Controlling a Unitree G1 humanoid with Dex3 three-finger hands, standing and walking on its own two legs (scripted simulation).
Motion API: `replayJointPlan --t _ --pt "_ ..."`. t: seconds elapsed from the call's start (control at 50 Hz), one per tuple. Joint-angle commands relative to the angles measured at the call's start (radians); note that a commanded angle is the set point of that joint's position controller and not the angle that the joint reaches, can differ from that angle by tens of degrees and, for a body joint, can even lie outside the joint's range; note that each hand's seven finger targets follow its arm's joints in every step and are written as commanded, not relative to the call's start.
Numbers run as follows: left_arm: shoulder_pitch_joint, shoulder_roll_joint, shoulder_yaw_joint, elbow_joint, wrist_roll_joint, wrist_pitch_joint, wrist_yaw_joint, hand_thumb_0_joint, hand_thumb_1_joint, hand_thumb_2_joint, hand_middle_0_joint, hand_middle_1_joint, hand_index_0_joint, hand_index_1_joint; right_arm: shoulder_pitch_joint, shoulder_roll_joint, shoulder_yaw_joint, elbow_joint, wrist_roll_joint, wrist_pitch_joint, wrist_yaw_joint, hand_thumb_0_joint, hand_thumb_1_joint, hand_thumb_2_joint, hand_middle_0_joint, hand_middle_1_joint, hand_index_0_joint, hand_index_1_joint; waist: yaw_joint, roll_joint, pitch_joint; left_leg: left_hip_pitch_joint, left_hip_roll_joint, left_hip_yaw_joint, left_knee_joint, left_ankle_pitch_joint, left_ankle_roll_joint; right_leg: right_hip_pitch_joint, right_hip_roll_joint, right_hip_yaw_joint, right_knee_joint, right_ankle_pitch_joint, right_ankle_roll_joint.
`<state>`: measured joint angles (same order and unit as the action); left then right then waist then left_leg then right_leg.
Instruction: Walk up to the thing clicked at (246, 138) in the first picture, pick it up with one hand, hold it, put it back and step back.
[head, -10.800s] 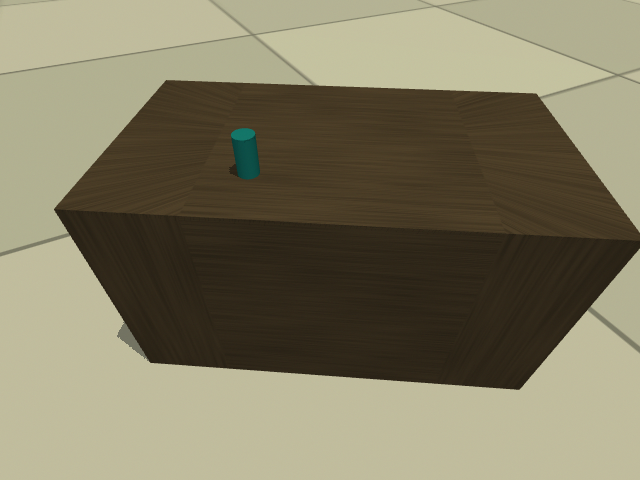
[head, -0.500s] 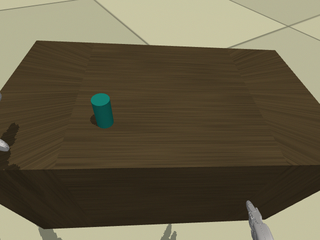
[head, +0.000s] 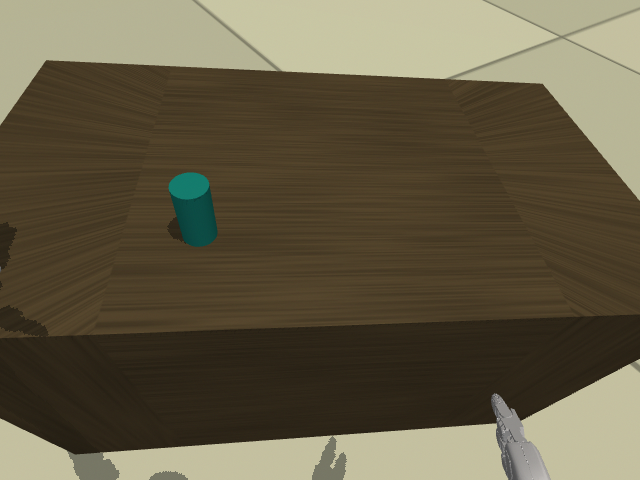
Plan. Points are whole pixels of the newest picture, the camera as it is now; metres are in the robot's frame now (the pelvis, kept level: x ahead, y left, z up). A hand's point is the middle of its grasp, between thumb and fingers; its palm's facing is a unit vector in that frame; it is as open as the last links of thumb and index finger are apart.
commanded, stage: go down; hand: left
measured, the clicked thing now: (195, 211) +0.54 +0.15 +0.02
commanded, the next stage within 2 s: approach in 0.04 s
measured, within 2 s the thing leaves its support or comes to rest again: neither
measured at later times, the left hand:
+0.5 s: hand (65, 218) +0.46 +0.29 +0.09, palm faces +0.01 -1.00 +0.05, open 17.5 cm
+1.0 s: hand (161, 207) +0.51 +0.19 +0.06, palm faces +0.06 -1.00 +0.02, open 17.2 cm
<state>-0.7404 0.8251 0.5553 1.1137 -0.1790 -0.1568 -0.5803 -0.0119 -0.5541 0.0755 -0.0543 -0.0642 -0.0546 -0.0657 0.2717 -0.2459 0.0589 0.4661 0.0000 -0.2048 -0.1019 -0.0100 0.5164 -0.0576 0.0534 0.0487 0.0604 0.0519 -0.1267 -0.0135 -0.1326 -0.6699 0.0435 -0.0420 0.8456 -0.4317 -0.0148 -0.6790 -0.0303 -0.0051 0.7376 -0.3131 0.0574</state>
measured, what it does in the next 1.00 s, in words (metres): stands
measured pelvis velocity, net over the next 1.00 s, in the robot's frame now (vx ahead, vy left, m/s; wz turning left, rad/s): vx -0.02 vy -0.01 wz -0.03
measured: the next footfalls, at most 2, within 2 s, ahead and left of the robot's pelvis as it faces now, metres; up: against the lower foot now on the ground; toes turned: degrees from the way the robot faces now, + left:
none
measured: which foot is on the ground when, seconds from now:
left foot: down 0.00-1.00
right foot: down 0.00-1.00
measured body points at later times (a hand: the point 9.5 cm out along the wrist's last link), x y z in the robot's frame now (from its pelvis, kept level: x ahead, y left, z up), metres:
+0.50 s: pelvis +0.00 +0.00 -0.02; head +0.09 +0.04 +0.42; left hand +0.46 +0.34 +0.09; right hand +0.17 -0.23 -0.05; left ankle -0.02 +0.12 -0.70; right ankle +0.02 -0.16 -0.70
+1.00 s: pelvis -0.02 -0.01 -0.05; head +0.09 +0.01 +0.39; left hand +0.50 +0.24 +0.06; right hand +0.12 -0.28 -0.06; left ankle -0.02 +0.12 -0.70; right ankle +0.02 -0.16 -0.70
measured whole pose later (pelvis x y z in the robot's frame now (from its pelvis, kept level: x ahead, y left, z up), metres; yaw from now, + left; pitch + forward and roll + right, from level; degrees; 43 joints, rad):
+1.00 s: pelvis -0.02 -0.01 -0.05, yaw -2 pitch +22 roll -3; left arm -0.93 0.59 0.47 1.17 -0.08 -0.29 -0.23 -0.01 -0.47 0.04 -0.05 -0.05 -0.06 -0.04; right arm 0.33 -0.25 -0.02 0.11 -0.05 -0.08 0.00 -0.01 0.54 -0.05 0.05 0.05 0.06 0.05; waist -0.23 0.02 -0.15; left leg -0.99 0.06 -0.04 1.11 -0.51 -0.03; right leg -1.02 -0.01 0.01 1.01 -0.39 0.05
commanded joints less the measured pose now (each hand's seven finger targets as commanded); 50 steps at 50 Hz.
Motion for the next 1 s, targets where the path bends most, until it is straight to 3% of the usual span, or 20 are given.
replayJointPlan --t 0.0,0.08,0.1,0.12,0.14,0.22,0.3,0.36,0.38,0.46,0.54,0.6,0.62,0.68,0.74,0.8,0.82,0.88,0.92,0.98 --pt "-0.379 0.352 0.041 -0.201 -0.021 -0.052 0.006 0.0 -0.561 0.078 -0.055 -0.062 -0.054 -0.066 -0.007 -0.144 -0.066 -0.14 0.001 -0.048 -0.009 0.0 0.529 -0.056 0.05 0.05 0.05 0.05 0.018 0.22 -0.377 0.253 -0.027 0.014 -0.085 0.463 0.004 0.153 0.03 -0.032 -0.032 0.28 -0.07" --pt "-0.381 0.346 0.035 -0.186 -0.017 -0.043 0.01 0.0 -0.598 0.075 -0.058 -0.068 -0.057 -0.073 0.004 -0.143 -0.06 -0.165 0.002 -0.04 -0.002 0.0 0.522 -0.057 0.05 0.05 0.049 0.05 0.017 0.21 -0.374 0.25 -0.021 0.008 -0.079 0.479 0.001 0.142 0.035 -0.036 -0.027 0.274 -0.073" --pt "-0.408 0.398 0.067 -0.246 -0.016 -0.051 0.017 0.0 -0.566 0.083 -0.053 -0.063 -0.052 -0.068 -0.02 -0.163 -0.079 -0.184 0.003 -0.039 -0.001 0.0 0.532 -0.055 0.049 0.05 0.049 0.05 0.036 0.223 -0.388 0.244 -0.026 0.012 -0.082 0.471 -0.002 0.153 0.032 -0.034 -0.024 0.27 -0.074" --pt "-0.425 0.411 0.071 -0.255 -0.016 -0.051 0.022 0.0 -0.554 0.146 -0.066 -0.104 -0.045 -0.129 -0.012 -0.177 -0.094 -0.196 0.005 -0.037 -0.004 0.0 0.537 -0.052 0.049 0.05 0.049 0.05 0.023 0.24 -0.402 0.256 -0.024 0.013 -0.081 0.478 -0.004 0.161 0.033 -0.034 -0.022 0.276 -0.074" --pt "-0.427 0.418 0.077 -0.252 -0.011 -0.048 0.028 0.0 -0.478 0.079 -0.051 -0.057 -0.038 -0.069 0.011 -0.193 -0.111 -0.201 0.004 -0.035 -0.002 0.0 0.565 -0.046 0.049 0.051 0.049 0.051 0.022 0.228 -0.413 0.269 -0.02 0.007 -0.081 0.481 -0.006 0.151 0.036 -0.036 -0.021 0.267 -0.076" --pt "-0.397 0.269 -0.005 -0.175 -0.006 -0.04 0.017 0.0 -0.498 0.079 -0.046 -0.047 -0.032 -0.062 -0.005 -0.12 -0.051 -0.16 0.006 -0.036 0.014 0.0 0.56 -0.048 0.049 0.051 0.049 0.051 0.002 0.22 -0.321 0.243 -0.009 0.002 -0.067 0.51 -0.002 0.069 0.042 -0.04 -0.012 0.253 -0.075" --pt "-0.402 0.219 -0.018 -0.117 -0.018 -0.051 0.011 0.0 -0.54 0.07 -0.05 -0.044 -0.035 -0.059 -0.038 -0.117 -0.028 -0.228 0.0 -0.041 0.026 0.0 0.564 -0.047 0.049 0.051 0.049 0.051 -0.015 0.191 -0.339 0.181 -0.016 0.01 -0.036 0.467 0.007 0.077 0.037 -0.033 0.016 0.271 -0.071" --pt "-0.437 0.12 -0.062 -0.121 -0.015 -0.071 0.02 0.0 -0.538 0.08 -0.037 -0.044 -0.026 -0.058 -0.023 -0.125 -0.037 -0.26 -0.008 -0.043 0.035 0.0 0.573 -0.045 0.049 0.051 0.049 0.051 -0.046 0.206 -0.337 0.217 0.001 -0.007 -0.015 0.468 -0.003 -0.038 0.047 -0.049 0.043 0.224 -0.073" --pt "-0.459 0.131 -0.055 -0.144 -0.015 -0.082 0.028 0.0 -0.536 0.078 -0.035 -0.041 -0.025 -0.053 0.001 -0.142 -0.048 -0.277 -0.011 -0.041 0.04 0.0 0.575 -0.044 0.049 0.051 0.049 0.051 -0.055 0.203 -0.365 0.224 0.0 -0.005 -0.001 0.46 -0.002 -0.054 0.046 -0.046 0.047 0.219 -0.072" --pt "-0.507 0.123 -0.047 -0.197 -0.007 -0.116 0.088 0.0 -0.527 0.079 -0.035 -0.047 -0.032 -0.054 0.102 -0.186 -0.095 -0.331 -0.022 -0.025 0.056 0.0 0.577 -0.043 0.049 0.051 0.049 0.051 -0.087 0.213 -0.436 0.231 0.001 -0.011 0.051 0.491 -0.009 -0.089 0.043 -0.049 0.094 0.252 -0.07" --pt "-0.522 0.09 -0.047 -0.224 0.011 -0.158 0.169 0.0 -0.55 0.085 -0.046 -0.051 -0.04 -0.061 0.14 -0.18 -0.099 -0.418 -0.03 -0.011 0.079 0.0 0.565 -0.046 0.049 0.051 0.049 0.051 -0.095 0.22 -0.477 0.217 0.002 -0.011 0.098 0.544 -0.01 -0.096 0.04 -0.046 0.136 0.296 -0.069" --pt "-0.6 0.181 -0.002 -0.338 0.042 -0.197 0.241 0.0 -0.479 0.065 -0.039 -0.036 -0.039 -0.036 0.112 -0.174 -0.11 -0.47 -0.04 0.006 0.09 0.0 0.57 -0.044 0.049 0.051 0.049 0.051 -0.059 0.282 -0.545 0.15 -0.015 0.009 0.121 0.499 -0.007 -0.018 0.031 -0.027 0.164 0.315 -0.07" --pt "-0.571 0.129 -0.025 -0.245 0.048 -0.194 0.261 0.0 -0.502 0.065 -0.045 -0.047 -0.046 -0.048 0.095 -0.169 -0.118 -0.493 -0.04 0.013 0.093 0.0 0.561 -0.046 0.049 0.051 0.049 0.051 -0.067 0.28 -0.52 0.114 -0.016 0.008 0.115 0.453 -0.007 -0.027 0.03 -0.024 0.17 0.282 -0.074" --pt "-0.658 0.174 0.007 -0.347 0.071 -0.226 0.328 0.0 -0.48 0.073 -0.045 -0.047 -0.044 -0.048 0.057 -0.177 -0.151 -0.5 -0.054 0.032 0.096 0.0 0.552 -0.049 0.049 0.05 0.049 0.05 -0.034 0.33 -0.593 0.109 -0.011 0.004 0.123 0.44 -0.013 -0.02 0.037 -0.026 0.189 0.252 -0.083" --pt "-0.625 0.194 0.024 -0.339 0.1 -0.234 0.369 0.0 -0.438 0.056 -0.049 -0.048 -0.053 -0.041 0.041 -0.172 -0.155 -0.552 -0.055 0.05 0.092 0.0 0.546 -0.049 0.049 0.05 0.049 0.05 -0.026 0.32 -0.661 0.071 -0.013 0.009 0.125 0.438 -0.013 0.066 0.039 -0.021 0.207 0.287 -0.085" --pt "-0.55 0.032 -0.07 -0.196 0.1 -0.205 0.36 0.0 -0.442 0.052 -0.046 -0.048 -0.053 -0.039 0.056 -0.153 -0.159 -0.52 -0.049 0.068 0.089 0.0 0.549 -0.048 0.049 0.051 0.049 0.051 -0.062 0.231 -0.576 -0.039 -0.017 0.018 0.126 0.368 0.0 0.074 0.041 -0.013 0.204 0.29 -0.079" --pt "-0.541 0.074 -0.039 -0.193 0.1 -0.2 0.361 0.0 -0.439 0.045 -0.045 -0.041 -0.054 -0.031 0.059 -0.17 -0.171 -0.519 -0.047 0.07 0.086 0.0 0.55 -0.047 0.05 0.051 0.05 0.051 -0.055 0.209 -0.569 -0.053 -0.016 0.018 0.126 0.353 0.004 0.072 0.041 -0.012 0.201 0.282 -0.076" --pt "-0.54 0.044 -0.037 -0.135 0.092 -0.186 0.356 0.0 -0.49 0.032 -0.051 -0.041 -0.063 -0.029 0.033 -0.156 -0.156 -0.551 -0.046 0.077 0.09 0.0 0.556 -0.045 0.05 0.051 0.05 0.051 -0.064 0.154 -0.514 -0.136 -0.019 0.027 0.125 0.256 0.014 0.065 0.039 -0.003 0.192 0.227 -0.067" --pt "-0.54 -0.042 -0.081 -0.1 0.091 -0.182 0.351 0.0 -0.503 0.041 -0.047 -0.042 -0.059 -0.031 0.069 -0.14 -0.153 -0.516 -0.045 0.08 0.094 0.0 0.56 -0.044 0.049 0.051 0.049 0.051 -0.094 0.125 -0.422 -0.143 -0.014 0.028 0.126 0.207 0.018 -0.025 0.042 -0.003 0.181 0.167 -0.065" --pt "-0.58 -0.052 -0.09 -0.134 0.086 -0.192 0.362 0.0 -0.507 0.022 -0.047 -0.041 -0.067 -0.022 0.091 -0.162 -0.18 -0.559 -0.042 0.077 0.093 0.0 0.568 -0.04 0.05 0.05 0.05 0.05 -0.115 0.084 -0.43 -0.124 -0.015 0.027 0.126 0.17 0.025 -0.045 0.045 -0.01 0.178 0.137 -0.062"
